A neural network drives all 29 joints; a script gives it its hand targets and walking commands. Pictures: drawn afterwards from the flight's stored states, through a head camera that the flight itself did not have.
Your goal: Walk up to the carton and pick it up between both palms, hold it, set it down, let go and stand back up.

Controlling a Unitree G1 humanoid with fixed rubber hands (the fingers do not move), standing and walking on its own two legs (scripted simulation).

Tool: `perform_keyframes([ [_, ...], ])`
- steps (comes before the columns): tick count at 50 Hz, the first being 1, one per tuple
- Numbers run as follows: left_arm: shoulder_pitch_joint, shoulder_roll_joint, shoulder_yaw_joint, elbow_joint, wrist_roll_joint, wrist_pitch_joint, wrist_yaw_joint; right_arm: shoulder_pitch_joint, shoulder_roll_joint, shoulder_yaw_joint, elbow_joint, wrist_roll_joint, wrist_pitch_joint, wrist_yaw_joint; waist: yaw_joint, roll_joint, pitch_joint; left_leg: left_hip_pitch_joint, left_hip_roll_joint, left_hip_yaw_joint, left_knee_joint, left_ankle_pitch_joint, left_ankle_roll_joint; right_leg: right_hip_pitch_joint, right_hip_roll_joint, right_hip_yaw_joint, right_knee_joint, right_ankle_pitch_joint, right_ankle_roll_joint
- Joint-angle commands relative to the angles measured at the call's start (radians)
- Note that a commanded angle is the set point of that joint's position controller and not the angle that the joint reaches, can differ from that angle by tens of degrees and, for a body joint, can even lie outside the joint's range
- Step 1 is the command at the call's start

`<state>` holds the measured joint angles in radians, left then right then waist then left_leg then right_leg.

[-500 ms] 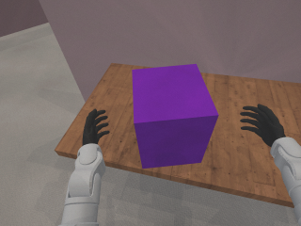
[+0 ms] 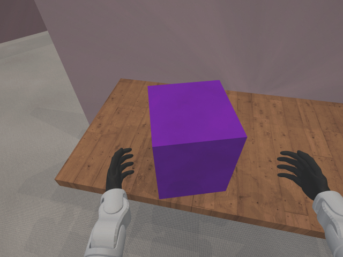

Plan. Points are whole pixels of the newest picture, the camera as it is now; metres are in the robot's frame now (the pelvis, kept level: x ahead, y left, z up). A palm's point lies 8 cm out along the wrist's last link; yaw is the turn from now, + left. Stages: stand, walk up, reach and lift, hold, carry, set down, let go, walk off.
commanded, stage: set down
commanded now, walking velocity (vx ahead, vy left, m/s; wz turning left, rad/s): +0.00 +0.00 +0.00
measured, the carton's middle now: (188, 141) +0.44 +0.01 +0.02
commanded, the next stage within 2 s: let go in 1.62 s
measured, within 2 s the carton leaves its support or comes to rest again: neither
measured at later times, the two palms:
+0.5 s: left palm (117, 215) +0.23 +0.17 -0.02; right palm (314, 222) +0.25 -0.28 -0.01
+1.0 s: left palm (98, 234) +0.19 +0.21 -0.05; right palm (297, 243) +0.21 -0.24 -0.04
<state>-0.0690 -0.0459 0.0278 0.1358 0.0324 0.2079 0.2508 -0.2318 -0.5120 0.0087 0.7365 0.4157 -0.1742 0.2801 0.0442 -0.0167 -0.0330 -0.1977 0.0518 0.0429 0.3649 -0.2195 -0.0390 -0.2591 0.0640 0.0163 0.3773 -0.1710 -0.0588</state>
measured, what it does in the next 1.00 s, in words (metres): stands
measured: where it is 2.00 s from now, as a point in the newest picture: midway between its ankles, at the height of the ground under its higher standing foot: outside the picture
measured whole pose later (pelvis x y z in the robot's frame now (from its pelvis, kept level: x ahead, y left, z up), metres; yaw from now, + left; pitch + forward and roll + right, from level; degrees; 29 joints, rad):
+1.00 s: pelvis +0.01 +0.02 +0.00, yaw +0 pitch -2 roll +0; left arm 0.19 0.05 -0.01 0.39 0.03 0.01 0.17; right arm 0.10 -0.36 0.03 0.75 0.26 -0.31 0.20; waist 0.04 -0.02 0.01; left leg -0.08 0.03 0.04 0.36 -0.25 -0.01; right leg -0.14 0.05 0.04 0.36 -0.19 -0.03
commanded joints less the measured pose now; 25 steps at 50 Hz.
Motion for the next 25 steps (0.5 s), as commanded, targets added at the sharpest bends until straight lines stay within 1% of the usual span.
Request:
perform_keyframes([
  [1,-0.111,-0.019,0.002,-0.153,0.032,-0.075,-0.004,-0.155,-0.226,-0.036,-0.092,0.022,-0.080,0.000,0.000,-0.077,-0.276,0.051,-0.039,-0.016,-0.023,0.219,0.042,0.217,-0.023,0.064,0.000,0.404,-0.005],
  [5,-0.065,-0.034,-0.003,-0.129,0.043,-0.144,-0.003,-0.115,-0.217,-0.009,-0.082,0.036,-0.151,-0.003,0.007,-0.091,-0.257,0.009,-0.043,-0.012,-0.018,0.204,0.046,0.239,-0.029,0.082,0.017,0.430,0.001],
  [10,-0.027,-0.032,-0.021,-0.099,0.043,-0.243,0.005,-0.081,-0.226,0.009,-0.059,0.055,-0.238,-0.008,0.009,-0.106,-0.258,-0.022,-0.048,-0.002,0.002,0.197,0.043,0.246,-0.030,0.090,0.034,0.443,0.004],
  [16,0.018,-0.026,-0.046,-0.040,0.032,-0.323,0.010,-0.034,-0.229,0.027,0.000,0.072,-0.302,-0.002,0.003,-0.111,-0.253,-0.021,-0.047,0.007,0.030,0.180,0.037,0.197,-0.024,0.083,0.035,0.373,-0.006],
  [18,0.029,-0.024,-0.050,-0.013,0.030,-0.340,0.009,-0.018,-0.223,0.037,0.025,0.075,-0.315,0.001,0.001,-0.112,-0.242,-0.028,-0.046,0.009,0.037,0.164,0.037,0.181,-0.027,0.085,0.033,0.334,-0.008],
  [20,0.027,-0.015,-0.043,0.021,0.028,-0.348,0.004,-0.010,-0.210,0.049,0.038,0.072,-0.315,0.001,0.002,-0.120,-0.223,-0.059,-0.050,0.012,0.033,0.125,0.041,0.187,-0.038,0.105,0.029,0.287,0.000],
  [23,0.006,0.014,-0.015,0.065,0.022,-0.343,-0.010,-0.009,-0.181,0.063,0.022,0.056,-0.291,-0.009,0.009,-0.139,-0.189,-0.133,-0.058,0.018,0.015,0.057,0.049,0.232,-0.067,0.155,0.018,0.200,0.024],
  [25,0.002,0.030,-0.006,0.071,0.018,-0.337,-0.016,-0.001,-0.165,0.059,0.003,0.044,-0.270,-0.017,0.010,-0.140,-0.176,-0.151,-0.060,0.016,0.003,0.038,0.050,0.249,-0.076,0.164,0.014,0.161,0.033],
])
